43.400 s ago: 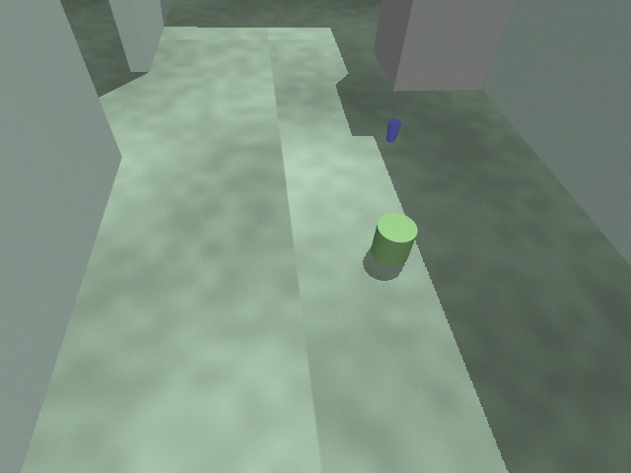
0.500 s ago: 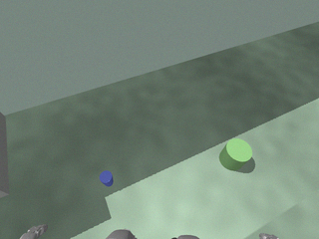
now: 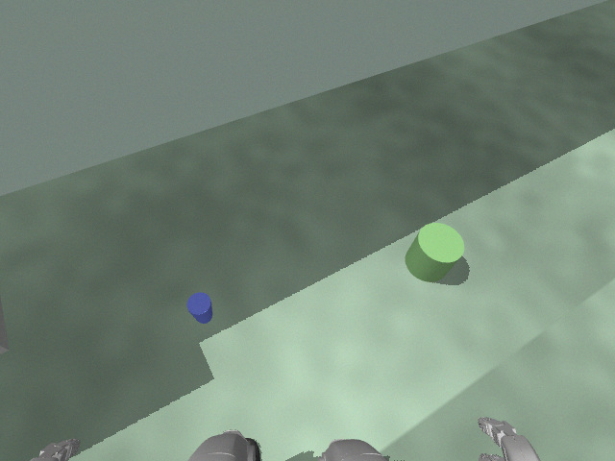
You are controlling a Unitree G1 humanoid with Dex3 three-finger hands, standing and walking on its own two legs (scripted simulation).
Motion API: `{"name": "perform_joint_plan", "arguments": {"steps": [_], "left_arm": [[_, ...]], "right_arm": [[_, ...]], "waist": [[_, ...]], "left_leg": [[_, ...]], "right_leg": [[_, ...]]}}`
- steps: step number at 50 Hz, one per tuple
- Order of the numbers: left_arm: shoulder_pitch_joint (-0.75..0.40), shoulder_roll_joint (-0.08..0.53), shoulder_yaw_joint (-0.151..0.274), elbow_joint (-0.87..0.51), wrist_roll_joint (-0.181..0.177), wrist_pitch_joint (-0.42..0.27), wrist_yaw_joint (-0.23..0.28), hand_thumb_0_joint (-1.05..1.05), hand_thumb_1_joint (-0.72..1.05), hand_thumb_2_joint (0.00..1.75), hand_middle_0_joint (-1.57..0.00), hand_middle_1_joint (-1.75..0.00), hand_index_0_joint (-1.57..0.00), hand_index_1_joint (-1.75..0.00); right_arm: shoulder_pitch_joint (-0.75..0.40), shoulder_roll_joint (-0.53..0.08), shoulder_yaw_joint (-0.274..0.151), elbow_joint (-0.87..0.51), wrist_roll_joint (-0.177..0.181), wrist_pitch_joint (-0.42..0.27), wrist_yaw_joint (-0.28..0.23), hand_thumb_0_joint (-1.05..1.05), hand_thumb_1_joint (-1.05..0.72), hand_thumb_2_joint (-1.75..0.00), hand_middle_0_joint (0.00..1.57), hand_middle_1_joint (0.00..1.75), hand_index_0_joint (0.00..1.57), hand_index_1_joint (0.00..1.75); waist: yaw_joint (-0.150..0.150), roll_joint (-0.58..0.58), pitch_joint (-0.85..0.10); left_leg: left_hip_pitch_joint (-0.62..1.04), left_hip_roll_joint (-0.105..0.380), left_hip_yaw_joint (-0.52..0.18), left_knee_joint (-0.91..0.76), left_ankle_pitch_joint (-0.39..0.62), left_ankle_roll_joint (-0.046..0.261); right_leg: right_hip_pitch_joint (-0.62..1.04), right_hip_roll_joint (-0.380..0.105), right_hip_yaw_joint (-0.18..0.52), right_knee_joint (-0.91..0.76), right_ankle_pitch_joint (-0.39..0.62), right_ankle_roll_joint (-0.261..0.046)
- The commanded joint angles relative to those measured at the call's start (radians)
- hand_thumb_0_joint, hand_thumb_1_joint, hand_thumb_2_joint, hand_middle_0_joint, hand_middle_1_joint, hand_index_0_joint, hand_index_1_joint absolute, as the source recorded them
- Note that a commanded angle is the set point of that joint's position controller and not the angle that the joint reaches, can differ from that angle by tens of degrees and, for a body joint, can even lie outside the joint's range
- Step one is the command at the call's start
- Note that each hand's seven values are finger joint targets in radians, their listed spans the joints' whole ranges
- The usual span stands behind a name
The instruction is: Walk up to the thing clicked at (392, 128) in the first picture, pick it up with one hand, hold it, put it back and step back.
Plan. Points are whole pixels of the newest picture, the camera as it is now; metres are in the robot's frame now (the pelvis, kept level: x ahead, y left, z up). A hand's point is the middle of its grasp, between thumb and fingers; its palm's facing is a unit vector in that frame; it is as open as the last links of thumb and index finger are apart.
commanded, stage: step back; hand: left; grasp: from above
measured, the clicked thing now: (201, 310) +0.56 +0.26 -0.70
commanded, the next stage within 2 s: none
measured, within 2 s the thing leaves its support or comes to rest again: neither
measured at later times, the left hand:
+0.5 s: hand out of the picture -0.02 +0.27 -0.15, palm faces +0.06 -0.93 -0.36, open 7.3 cm
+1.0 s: hand out of the picture -0.23 +0.23 -0.13, palm faces +0.02 -0.91 -0.42, open 7.4 cm
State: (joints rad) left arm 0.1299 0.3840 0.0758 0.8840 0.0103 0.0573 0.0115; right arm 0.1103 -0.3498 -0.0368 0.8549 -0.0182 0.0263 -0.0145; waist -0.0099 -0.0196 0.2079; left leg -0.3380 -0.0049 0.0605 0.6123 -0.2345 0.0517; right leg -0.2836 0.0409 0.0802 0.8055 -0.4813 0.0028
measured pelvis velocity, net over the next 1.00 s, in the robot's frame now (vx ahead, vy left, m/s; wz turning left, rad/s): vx -0.31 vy -0.04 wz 0.02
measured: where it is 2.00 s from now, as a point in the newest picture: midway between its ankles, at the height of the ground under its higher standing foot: outside the picture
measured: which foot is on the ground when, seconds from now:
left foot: down 0.00-0.08, up 0.10-0.38, down 0.40-0.82, up 0.84-1.00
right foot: up 0.00-0.02, down 0.04-0.42, up 0.44-0.78, down 0.80-1.00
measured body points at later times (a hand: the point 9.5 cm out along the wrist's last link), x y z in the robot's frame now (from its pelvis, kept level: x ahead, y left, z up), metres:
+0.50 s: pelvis -0.14 +0.00 +0.00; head -0.08 +0.02 +0.44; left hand -0.03 +0.32 -0.12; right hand -0.04 -0.31 -0.11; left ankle -0.14 +0.11 -0.72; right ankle -0.09 -0.13 -0.68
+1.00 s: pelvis -0.31 -0.04 +0.00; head -0.26 -0.06 +0.45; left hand -0.23 +0.28 -0.10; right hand -0.20 -0.36 -0.12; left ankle -0.31 +0.09 -0.66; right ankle -0.27 -0.16 -0.72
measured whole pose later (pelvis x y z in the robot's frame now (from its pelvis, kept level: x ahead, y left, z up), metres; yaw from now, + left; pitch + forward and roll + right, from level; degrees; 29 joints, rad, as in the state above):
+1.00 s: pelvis -0.31 -0.04 +0.00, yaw +1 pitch -2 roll +1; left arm 0.20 0.36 0.07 0.84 0.04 0.06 0.00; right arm 0.19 -0.42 -0.05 0.86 0.00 0.05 -0.02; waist 0.02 0.02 0.14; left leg -0.46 -0.11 -0.11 1.09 -0.48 -0.01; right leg -0.31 -0.03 0.02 0.66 -0.31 -0.01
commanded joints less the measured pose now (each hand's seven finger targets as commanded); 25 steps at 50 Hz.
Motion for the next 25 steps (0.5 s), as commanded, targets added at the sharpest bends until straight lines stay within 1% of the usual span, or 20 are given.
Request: {"name": "perform_joint_plan", "arguments": {"steps": [1,2,3,4,5,6,7,8,10,13,15,17,18,19,20,21,22,23,24,25], "left_arm": [[0.170,0.161,0.057,-0.030,0.016,-0.032,0.001,0.00,0.90,0.90,-0.20,-0.30,-0.20,-0.30],[0.164,0.202,0.065,-0.039,0.030,-0.040,0.001,0.00,0.90,0.90,-0.20,-0.30,-0.20,-0.30],[0.123,0.265,0.082,-0.068,0.027,-0.046,-0.003,0.00,0.90,0.90,-0.20,-0.30,-0.20,-0.30],[0.050,0.344,0.094,-0.107,0.027,-0.045,-0.004,0.00,0.90,0.90,-0.20,-0.30,-0.20,-0.30],[0.005,0.310,0.089,-0.135,0.024,-0.051,0.000,0.00,0.90,0.90,-0.20,-0.30,-0.20,-0.30],[-0.043,0.255,0.077,-0.147,0.013,-0.053,0.007,0.00,0.90,0.90,-0.20,-0.30,-0.20,-0.30],[-0.084,0.234,0.067,-0.151,0.017,-0.051,0.012,0.00,0.90,0.90,-0.20,-0.30,-0.20,-0.30],[-0.094,0.230,0.071,-0.163,0.022,-0.049,0.014,0.00,0.90,0.90,-0.20,-0.30,-0.20,-0.30],[-0.052,0.208,0.067,-0.178,0.026,-0.046,0.014,0.00,0.90,0.90,-0.20,-0.30,-0.20,-0.30],[0.030,0.203,0.066,-0.173,0.028,-0.041,0.022,0.00,0.90,0.90,-0.20,-0.30,-0.20,-0.30],[0.050,0.211,0.065,-0.176,0.025,-0.035,0.022,0.00,0.90,0.90,-0.20,-0.30,-0.20,-0.30],[0.020,0.227,0.062,-0.190,0.017,-0.025,0.015,0.00,0.90,0.90,-0.20,-0.30,-0.20,-0.30],[0.005,0.237,0.060,-0.196,0.011,-0.019,0.011,0.00,0.90,0.90,-0.20,-0.30,-0.20,-0.30],[-0.003,0.228,0.055,-0.202,0.006,-0.015,0.008,0.00,0.90,0.90,-0.20,-0.30,-0.20,-0.30],[0.016,0.193,0.045,-0.210,0.004,-0.011,0.003,0.00,0.90,0.90,-0.20,-0.30,-0.20,-0.30],[-0.047,0.185,0.045,-0.226,-0.003,-0.016,0.009,0.00,0.90,0.90,-0.20,-0.30,-0.20,-0.30],[-0.104,0.210,0.065,-0.218,0.014,-0.015,0.021,0.00,0.90,0.90,-0.20,-0.30,-0.20,-0.30],[-0.082,0.208,0.066,-0.195,0.011,-0.008,0.021,0.00,0.90,0.90,-0.20,-0.30,-0.20,-0.30],[-0.023,0.186,0.062,-0.177,-0.005,-0.006,0.021,0.00,0.90,0.90,-0.20,-0.30,-0.20,-0.30],[0.016,0.187,0.062,-0.158,-0.009,-0.007,0.020,0.00,0.90,0.90,-0.20,-0.30,-0.20,-0.30]], "right_arm": [[-0.030,-0.287,-0.081,-0.068,0.005,-0.001,-0.011,0.00,-0.90,-0.90,0.20,0.30,0.20,0.30],[-0.013,-0.260,-0.072,-0.068,0.012,0.001,-0.010,0.00,-0.90,-0.90,0.20,0.30,0.20,0.30],[-0.014,-0.216,-0.058,-0.077,0.016,0.001,-0.006,0.00,-0.90,-0.90,0.20,0.30,0.20,0.30],[-0.040,-0.221,-0.067,-0.074,0.015,0.006,-0.014,0.00,-0.90,-0.90,0.20,0.30,0.20,0.30],[-0.012,-0.243,-0.071,-0.055,0.009,0.011,-0.015,0.00,-0.90,-0.90,0.20,0.30,0.20,0.30],[0.028,-0.241,-0.067,-0.038,0.019,0.009,-0.010,0.00,-0.90,-0.90,0.20,0.30,0.20,0.30],[0.066,-0.231,-0.066,-0.020,0.025,0.005,-0.011,0.00,-0.90,-0.90,0.20,0.30,0.20,0.30],[0.083,-0.233,-0.062,-0.023,0.027,0.000,-0.013,0.00,-0.90,-0.90,0.20,0.30,0.20,0.30],[0.095,-0.235,-0.055,-0.028,0.022,-0.005,-0.017,0.00,-0.90,-0.90,0.20,0.30,0.20,0.30],[0.061,-0.219,-0.049,-0.057,0.016,-0.010,-0.022,0.00,-0.90,-0.90,0.20,0.30,0.20,0.30],[0.067,-0.207,-0.048,-0.060,0.010,-0.015,-0.020,0.00,-0.90,-0.90,0.20,0.30,0.20,0.30],[0.119,-0.205,-0.056,-0.036,0.004,-0.017,-0.015,0.00,-0.90,-0.90,0.20,0.30,0.20,0.30],[0.154,-0.206,-0.062,-0.018,0.002,-0.019,-0.012,0.00,-0.90,-0.90,0.20,0.30,0.20,0.30],[0.175,-0.217,-0.069,-0.011,-0.004,-0.024,-0.012,0.00,-0.90,-0.90,0.20,0.30,0.20,0.30],[0.162,-0.276,-0.086,-0.019,-0.019,-0.028,-0.012,0.00,-0.90,-0.90,0.20,0.30,0.20,0.30],[0.100,-0.393,-0.106,-0.041,-0.011,-0.022,0.000,0.00,-0.90,-0.90,0.20,0.30,0.20,0.30],[0.085,-0.417,-0.113,-0.054,-0.023,-0.026,-0.002,0.00,-0.90,-0.90,0.20,0.30,0.20,0.30],[0.064,-0.360,-0.098,-0.050,-0.019,-0.033,-0.007,0.00,-0.90,-0.90,0.20,0.30,0.20,0.30],[0.011,-0.312,-0.078,-0.059,-0.021,-0.033,-0.013,0.00,-0.90,-0.90,0.20,0.30,0.20,0.30],[-0.013,-0.295,-0.072,-0.066,-0.021,-0.034,-0.017,0.00,-0.90,-0.90,0.20,0.30,0.20,0.30]], "waist": [[0.047,0.144,-0.293],[0.035,0.037,-0.273],[0.024,-0.157,-0.208],[0.055,-0.276,-0.166],[0.034,-0.188,-0.126],[0.003,-0.097,-0.128],[-0.025,-0.081,-0.143],[-0.022,-0.102,-0.159],[0.013,-0.114,-0.201],[0.060,-0.145,-0.234],[0.065,-0.159,-0.259],[0.034,-0.170,-0.274],[0.011,-0.146,-0.283],[-0.004,-0.104,-0.286],[0.005,0.016,-0.286],[-0.018,0.272,-0.243],[-0.064,0.258,-0.200],[-0.028,0.144,-0.193],[0.019,0.102,-0.207],[0.040,0.118,-0.199]], "left_leg": [[0.087,0.244,-0.283,-0.103,0.199,0.103],[-0.019,0.173,-0.241,-0.041,0.082,0.045],[-0.162,0.009,-0.144,0.112,-0.170,-0.027],[-0.115,-0.099,-0.124,0.388,-0.383,-0.057],[-0.076,-0.091,-0.216,0.531,-0.370,-0.066],[-0.076,-0.111,-0.246,0.586,-0.284,-0.062],[-0.087,-0.131,-0.242,0.594,-0.247,-0.063],[-0.086,-0.132,-0.216,0.604,-0.236,-0.064],[-0.112,-0.118,-0.193,0.547,-0.257,-0.075],[-0.163,-0.073,-0.164,0.343,-0.315,-0.082],[-0.111,-0.044,-0.126,0.179,-0.304,-0.072],[-0.005,-0.037,-0.075,0.002,-0.201,-0.058],[0.072,-0.038,-0.051,-0.129,-0.088,-0.051],[0.128,-0.016,-0.078,-0.213,0.054,-0.039],[0.207,0.124,-0.274,-0.226,0.116,0.014],[0.114,0.334,-0.523,-0.284,0.223,0.159],[-0.013,0.409,-0.627,-0.314,0.262,0.256],[0.010,0.368,-0.513,-0.263,0.343,0.235],[0.071,0.299,-0.399,-0.224,0.413,0.189],[0.091,0.269,-0.343,-0.207,0.441,0.160]], "right_leg": [[0.145,-0.037,-0.049,-0.321,0.219,-0.049],[0.173,-0.107,0.078,-0.389,0.221,-0.078],[0.142,-0.267,0.329,-0.477,0.221,-0.161],[-0.049,-0.446,0.483,-0.539,0.297,-0.324],[-0.136,-0.443,0.465,-0.528,0.354,-0.324],[-0.100,-0.357,0.317,-0.480,0.481,-0.282],[-0.066,-0.289,0.199,-0.441,0.559,-0.236],[-0.042,-0.271,0.154,-0.421,0.579,-0.218],[0.080,-0.254,0.123,-0.379,0.630,-0.214],[0.265,-0.288,0.148,-0.327,0.724,-0.234],[0.291,-0.291,0.141,-0.288,0.778,-0.220],[0.229,-0.271,0.134,-0.254,0.709,-0.198],[0.188,-0.252,0.113,-0.219,0.669,-0.174],[0.130,-0.229,0.096,-0.198,0.578,-0.134],[-0.031,-0.152,0.069,-0.132,0.375,-0.078],[-0.130,0.036,-0.077,0.038,0.005,-0.024],[-0.111,0.048,0.067,0.272,-0.174,-0.015],[-0.130,0.056,0.130,0.388,-0.141,-0.025],[-0.175,0.067,0.145,0.437,-0.090,-0.033],[-0.203,0.070,0.127,0.475,-0.060,-0.032]]}}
